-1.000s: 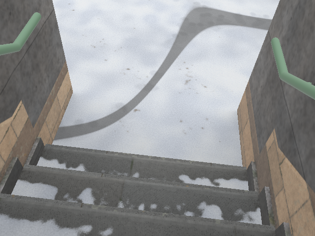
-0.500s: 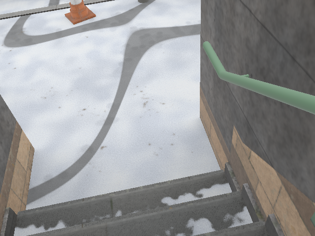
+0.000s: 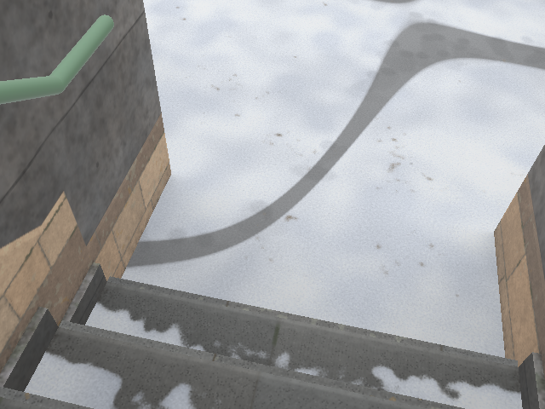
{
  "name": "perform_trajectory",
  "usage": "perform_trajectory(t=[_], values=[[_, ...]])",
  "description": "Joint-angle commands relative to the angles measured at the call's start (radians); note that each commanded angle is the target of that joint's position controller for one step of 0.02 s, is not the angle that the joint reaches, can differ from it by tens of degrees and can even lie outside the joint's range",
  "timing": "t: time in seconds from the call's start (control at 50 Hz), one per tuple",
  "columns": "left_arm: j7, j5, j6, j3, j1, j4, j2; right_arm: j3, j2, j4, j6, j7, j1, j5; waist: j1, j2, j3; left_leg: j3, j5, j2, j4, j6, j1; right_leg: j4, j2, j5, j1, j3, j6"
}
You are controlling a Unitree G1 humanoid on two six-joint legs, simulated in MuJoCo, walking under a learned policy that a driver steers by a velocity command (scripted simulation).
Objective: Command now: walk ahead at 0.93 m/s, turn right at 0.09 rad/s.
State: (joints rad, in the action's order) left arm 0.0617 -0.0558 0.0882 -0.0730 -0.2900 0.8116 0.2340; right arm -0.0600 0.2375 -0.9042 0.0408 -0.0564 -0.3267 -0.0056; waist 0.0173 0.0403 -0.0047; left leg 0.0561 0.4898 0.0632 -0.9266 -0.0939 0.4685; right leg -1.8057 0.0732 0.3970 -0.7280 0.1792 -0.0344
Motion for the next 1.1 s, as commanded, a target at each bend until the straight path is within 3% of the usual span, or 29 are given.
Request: perform_trajectory(t=[0.02, 0.06, 0.16, 0.26, 0.28, 0.3, 0.32, 0.34, 0.38, 0.4, 0.42, 0.46, 0.48, 0.54, 0.56, 0.6, 0.62, 0.64, 0.66, 0.68, 0.72, 0.74, 0.76, 0.84, 0.88, 0.94, 1.0, 1.06, 1.1], values=[[0.006, -0.001, -0.029, -0.001, 0.003, -0.096, 0.039, 0.023, 0.017, 0.077, 0.058, 0.024, 0.085, 0.040, 0.043, -0.043, 0.051, -0.531, -0.195, -0.417, 0.357, -0.123, 0.048, 0.325, 0.042, -0.279, -0.274, 0.084, 0.005], [-0.024, 0.019, -0.030, -0.004, -0.044, -0.098, 0.045, 0.001, 0.117, 0.035, 0.067, 0.063, 0.011, 0.052, 0.059, -0.166, -0.023, -0.410, -0.367, -0.350, 0.292, -0.094, 0.011, 0.420, 0.023, -0.382, -0.189, 0.055, 0.016], [-0.114, 0.048, -0.020, 0.006, 0.172, -0.149, -0.003, 0.011, 0.069, -0.003, 0.084, 0.137, -0.085, -0.001, -0.014, -0.105, 0.056, -0.090, -0.218, -0.191, 0.189, 0.025, 0.103, 0.975, -0.084, -1.043, 0.122, -0.087, -0.008], [-0.114, 0.073, -0.066, -0.041, -0.253, 0.017, 0.095, -0.012, 0.058, 0.046, 0.063, 0.110, 0.116, 0.012, 0.134, -0.056, 0.021, 0.072, -0.932, -0.204, -0.269, 0.119, 0.098, 0.793, -0.226, -0.685, 0.503, -0.419, -0.057], [-0.099, 0.068, -0.070, -0.055, -0.547, 0.103, 0.118, -0.028, 0.123, 0.090, 0.075, 0.098, 0.250, 0.005, 0.287, -0.068, -0.027, 0.066, -1.198, -0.221, -0.600, 0.150, 0.248, 0.831, -0.232, -0.521, 0.826, -0.459, -0.100], [-0.091, 0.073, -0.072, -0.041, -0.735, 0.131, 0.063, -0.027, 0.120, 0.137, 0.081, 0.097, 0.374, -0.040, 0.447, 0.129, 0.030, 0.078, -0.783, -0.116, -1.207, 0.197, 0.339, 1.311, -0.065, -0.564, 0.897, -0.300, -0.226], [-0.083, 0.047, -0.059, -0.010, -0.708, 0.196, -0.015, 0.005, -0.032, 0.170, 0.082, 0.110, 0.417, -0.001, 0.391, 0.296, 0.179, 0.099, 0.194, -0.005, -1.552, 0.138, 0.536, 1.444, -0.026, -0.708, 0.856, -0.157, -0.258], [-0.087, 0.052, -0.014, 0.042, -0.585, 0.153, -0.044, 0.032, -0.123, 0.338, 0.104, 0.113, 0.348, 0.012, 0.151, 0.422, 0.176, -0.087, 0.301, 0.031, -1.490, 0.111, 0.797, 1.154, -0.073, -1.145, 0.907, 0.112, -0.275], [-0.092, 0.045, 0.007, 0.024, -0.304, 0.034, -0.020, 0.013, -0.060, 0.315, 0.140, 0.080, 0.137, -0.008, -0.080, -0.173, -0.018, -0.232, -0.048, -0.057, -0.960, 0.017, 0.700, 1.171, 0.005, -0.649, 0.756, 0.342, -0.312], [-0.086, 0.050, 0.006, -0.004, -0.133, -0.031, 0.084, 0.015, -0.076, 0.313, 0.130, 0.082, 0.111, 0.013, -0.153, -0.283, -0.026, -0.236, -0.161, -0.104, -0.787, 0.031, 0.647, 1.236, 0.036, -0.424, 0.553, 0.471, -0.333], [-0.043, 0.048, 0.013, -0.016, 0.077, -0.106, 0.150, 0.013, -0.029, 0.376, 0.105, 0.095, 0.197, -0.017, -0.213, -0.168, 0.106, -0.278, -0.238, -0.158, -0.379, 0.126, 0.469, 1.365, 0.138, -0.298, 0.135, 0.692, -0.397], [-0.005, 0.075, 0.014, -0.008, 0.025, -0.095, 0.076, -0.014, 0.026, 0.337, 0.082, 0.097, 0.184, 0.004, -0.158, -0.228, 0.001, -0.238, -0.540, -0.111, -0.363, 0.183, 0.111, 1.174, 0.018, -0.441, -0.010, 0.564, -0.363], [0.012, 0.016, 0.023, -0.012, -0.063, -0.060, 0.041, -0.033, 0.087, 0.327, 0.088, 0.085, 0.211, -0.004, -0.117, -0.174, 0.005, -0.303, -0.793, -0.130, -0.121, 0.166, 0.199, 1.047, -0.059, -0.318, 0.128, 0.461, -0.317], [0.038, -0.025, -0.013, -0.008, -0.195, 0.018, 0.026, 0.001, -0.036, 0.413, 0.063, 0.054, 0.392, 0.013, 0.043, -0.073, -0.006, -0.200, -1.016, -0.028, 0.350, 0.148, -0.198, 0.995, -0.225, 0.041, 0.066, 0.263, -0.202], [0.038, -0.005, -0.034, -0.009, -0.161, 0.007, 0.026, -0.006, -0.030, 0.433, 0.045, 0.052, 0.364, -0.014, 0.027, 0.029, -0.006, -0.247, -0.875, -0.045, 0.396, 0.141, -0.202, 0.935, -0.227, -0.001, 0.157, 0.303, -0.204], [0.022, 0.010, -0.048, -0.010, 0.062, -0.058, 0.041, -0.064, 0.094, 0.307, 0.058, 0.040, -0.099, -0.016, -0.234, 0.136, -0.132, -0.265, -0.980, -0.084, 0.316, 0.131, -0.559, 0.583, -0.284, -0.326, 0.185, 0.279, -0.126], [0.006, 0.023, -0.050, -0.004, 0.130, -0.082, 0.050, -0.093, 0.143, 0.242, 0.066, 0.044, -0.327, -0.033, -0.375, 0.053, -0.121, -0.189, -0.969, -0.108, 0.528, 0.165, -0.751, 0.289, -0.326, -0.415, 0.147, 0.194, -0.065], [-0.016, 0.032, -0.040, 0.005, 0.087, -0.076, -0.041, -0.086, 0.117, 0.142, 0.075, 0.050, -0.488, -0.023, -0.383, -0.156, -0.088, -0.286, -0.920, -0.237, 0.473, 0.110, -0.942, -0.158, -0.403, 0.191, -0.125, 0.173, -0.023], [-0.029, 0.018, -0.020, 0.032, -0.162, -0.103, -0.155, -0.036, 0.098, 0.138, 0.087, 0.022, -0.385, 0.028, -0.155, -0.581, -0.080, -0.376, -1.528, -0.297, 0.113, 0.056, -1.022, -0.497, -0.395, 0.504, -0.446, 0.205, -0.045], [-0.027, -0.014, -0.013, 0.047, -0.266, -0.116, -0.158, -0.024, 0.095, 0.155, 0.085, 0.002, -0.242, 0.034, -0.044, -0.701, -0.121, -0.540, -1.532, -0.405, 0.191, 0.000, -0.931, -0.577, -0.296, 0.443, -0.533, 0.158, -0.053], [-0.029, -0.001, -0.030, 0.034, -0.139, -0.107, -0.073, -0.004, -0.007, 0.092, 0.072, -0.023, -0.227, 0.000, -0.018, -0.064, -0.024, -0.539, -0.837, -0.411, 0.362, -0.140, -0.618, -0.346, -0.133, 0.160, -0.529, -0.001, -0.068], [-0.039, -0.029, -0.036, 0.049, -0.062, -0.161, -0.089, -0.012, 0.074, 0.063, 0.074, -0.015, -0.152, 0.000, 0.016, -0.114, 0.053, -0.794, -0.443, -0.507, 0.462, -0.226, -0.361, -0.222, -0.072, 0.104, -0.472, 0.042, -0.061], [-0.045, -0.033, -0.050, 0.043, 0.070, -0.173, -0.059, 0.021, -0.024, 0.058, 0.093, 0.007, -0.092, 0.008, 0.026, 0.049, 0.162, -0.743, -0.244, -0.443, 0.442, -0.146, -0.195, -0.024, -0.035, -0.051, -0.491, 0.151, -0.074], [-0.055, 0.056, -0.050, 0.032, 0.138, -0.204, -0.018, 0.003, 0.113, 0.024, 0.081, 0.073, -0.048, 0.032, 0.042, -0.038, 0.111, -0.497, -0.181, -0.276, 0.511, -0.153, 0.117, 0.534, -0.019, -0.460, -0.064, 0.026, 0.004], [-0.066, 0.029, -0.042, 0.021, 0.144, -0.210, 0.037, -0.004, 0.152, 0.030, 0.080, 0.066, -0.065, 0.020, 0.033, -0.075, 0.115, -0.457, -0.316, -0.286, 0.458, -0.146, 0.025, 0.512, -0.012, -0.483, -0.110, -0.057, -0.003], [-0.095, 0.033, -0.002, 0.048, 0.459, -0.291, 0.001, 0.034, 0.020, -0.086, 0.084, 0.098, -0.409, -0.004, -0.171, -0.115, 0.199, -0.482, -0.280, -0.269, 0.259, -0.090, -0.562, 0.883, 0.014, -0.627, -0.626, 0.015, -0.039], [-0.165, 0.033, 0.013, 0.040, 0.528, -0.301, 0.017, 0.038, 0.054, -0.064, 0.057, 0.093, -0.321, -0.008, -0.194, -0.116, 0.161, -0.293, -0.066, -0.204, 0.393, -0.065, -0.094, 1.210, -0.020, -0.946, 0.104, -0.171, -0.013], [-0.142, -0.001, -0.005, 0.020, 0.445, -0.297, 0.081, 0.030, 0.056, -0.066, 0.028, 0.083, -0.297, -0.018, -0.186, -0.165, 0.217, -0.256, -0.266, -0.162, 0.320, -0.048, -0.195, 1.295, -0.027, -0.729, 0.282, -0.174, 0.033], [-0.118, 0.018, -0.011, -0.035, 0.104, -0.211, 0.170, 0.008, 0.108, -0.093, 0.019, 0.065, -0.258, 0.003, -0.005, -0.191, 0.062, -0.302, -0.774, -0.138, -0.164, -0.045, -0.328, 1.387, -0.011, -0.661, 0.543, -0.164, -0.008]])
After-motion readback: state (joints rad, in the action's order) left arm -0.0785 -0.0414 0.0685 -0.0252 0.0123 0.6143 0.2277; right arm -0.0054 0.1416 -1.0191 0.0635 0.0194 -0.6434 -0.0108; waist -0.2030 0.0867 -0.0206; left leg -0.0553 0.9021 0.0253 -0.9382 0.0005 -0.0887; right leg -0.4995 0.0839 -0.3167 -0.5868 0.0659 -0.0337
